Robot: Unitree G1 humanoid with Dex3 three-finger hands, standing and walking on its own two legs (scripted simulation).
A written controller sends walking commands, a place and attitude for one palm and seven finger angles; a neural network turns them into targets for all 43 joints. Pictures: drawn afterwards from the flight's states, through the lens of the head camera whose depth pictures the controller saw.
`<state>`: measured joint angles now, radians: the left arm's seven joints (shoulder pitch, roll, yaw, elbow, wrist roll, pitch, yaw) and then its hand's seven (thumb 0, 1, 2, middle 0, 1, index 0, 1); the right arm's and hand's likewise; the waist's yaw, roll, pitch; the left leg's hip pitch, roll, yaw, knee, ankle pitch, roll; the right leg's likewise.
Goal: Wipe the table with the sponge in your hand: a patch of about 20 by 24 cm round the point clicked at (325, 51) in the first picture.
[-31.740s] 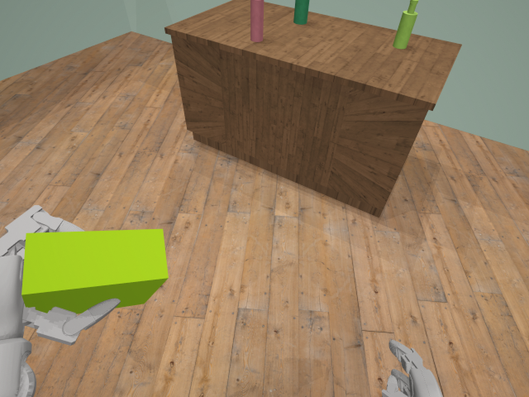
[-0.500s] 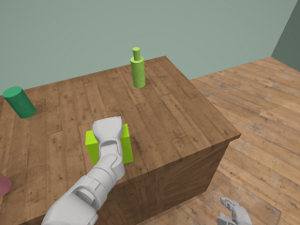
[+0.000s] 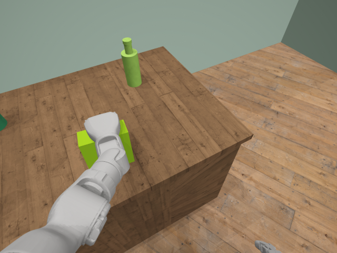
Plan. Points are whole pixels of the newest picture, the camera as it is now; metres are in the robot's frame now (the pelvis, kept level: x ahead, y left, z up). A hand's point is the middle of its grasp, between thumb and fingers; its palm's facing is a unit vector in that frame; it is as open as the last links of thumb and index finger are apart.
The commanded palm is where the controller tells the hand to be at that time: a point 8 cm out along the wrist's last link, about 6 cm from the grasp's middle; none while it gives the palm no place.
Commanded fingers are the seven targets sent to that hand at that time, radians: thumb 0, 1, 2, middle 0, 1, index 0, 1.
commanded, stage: wipe forward along the third lane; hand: left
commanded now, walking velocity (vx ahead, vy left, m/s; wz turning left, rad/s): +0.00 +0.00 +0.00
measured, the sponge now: (109, 152) +0.40 +0.18 -0.03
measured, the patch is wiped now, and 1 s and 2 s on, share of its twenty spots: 0.65 0.95 1.00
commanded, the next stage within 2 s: wipe back along the third lane in 1.14 s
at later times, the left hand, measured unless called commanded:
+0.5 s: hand (101, 128) +0.45 +0.21 +0.02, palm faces -0.10 +0.01 -0.99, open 10.1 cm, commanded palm +0.44 +0.20 +0.05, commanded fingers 0.00 0.10 1.30 -1.20 -1.60 -1.20 -1.60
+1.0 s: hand (96, 114) +0.51 +0.23 +0.02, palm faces -0.10 -0.01 -0.99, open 10.1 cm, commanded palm +0.50 +0.22 +0.05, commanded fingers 0.00 0.10 1.30 -1.20 -1.60 -1.20 -1.60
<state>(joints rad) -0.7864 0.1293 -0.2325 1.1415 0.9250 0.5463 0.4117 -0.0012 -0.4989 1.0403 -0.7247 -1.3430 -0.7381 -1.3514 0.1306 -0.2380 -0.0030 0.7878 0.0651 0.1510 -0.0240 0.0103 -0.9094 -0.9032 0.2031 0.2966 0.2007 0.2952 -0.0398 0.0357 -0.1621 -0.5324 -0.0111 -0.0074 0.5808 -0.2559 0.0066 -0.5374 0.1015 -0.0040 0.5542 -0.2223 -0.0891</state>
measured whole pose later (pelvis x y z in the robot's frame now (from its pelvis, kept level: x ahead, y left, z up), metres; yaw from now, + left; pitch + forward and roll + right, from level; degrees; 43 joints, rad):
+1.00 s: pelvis +0.01 +0.04 -0.02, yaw -1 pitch +21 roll -3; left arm -1.12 0.30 -0.13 1.40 0.98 0.50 0.41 0.00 -0.51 1.04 -0.74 -1.34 -0.75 -1.35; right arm 0.25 -0.25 0.00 0.79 0.04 0.04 0.03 0.01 -0.91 -0.90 0.20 0.30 0.20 0.30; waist -0.16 0.04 -0.18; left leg -0.78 -0.02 0.00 0.73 -0.32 0.06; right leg -0.75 0.09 0.00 0.63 -0.25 -0.04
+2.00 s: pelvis +0.04 +0.05 +0.00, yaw +0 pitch +16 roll -2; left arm -0.90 0.09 -0.30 1.23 0.92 0.56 0.46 0.00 -0.50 1.04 -0.72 -1.34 -0.73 -1.36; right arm 0.14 -0.21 -0.02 0.78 0.04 0.14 0.07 0.01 -0.91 -0.90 0.20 0.30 0.20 0.30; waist -0.04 0.03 -0.21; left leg -0.59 -0.04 -0.01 0.64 -0.33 0.07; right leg -0.56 0.07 -0.01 0.56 -0.27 -0.03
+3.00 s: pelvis +0.02 +0.02 +0.01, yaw +1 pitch +8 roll +0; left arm -0.64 0.01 -0.41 1.01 0.90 0.61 0.46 0.00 -0.49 1.04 -0.71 -1.35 -0.73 -1.36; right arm 0.05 -0.21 -0.01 0.75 0.06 0.21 0.05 0.01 -0.91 -0.90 0.20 0.30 0.20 0.30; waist 0.03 0.03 -0.18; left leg -0.42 -0.03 -0.02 0.54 -0.27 0.03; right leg -0.41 0.08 -0.01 0.50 -0.24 -0.07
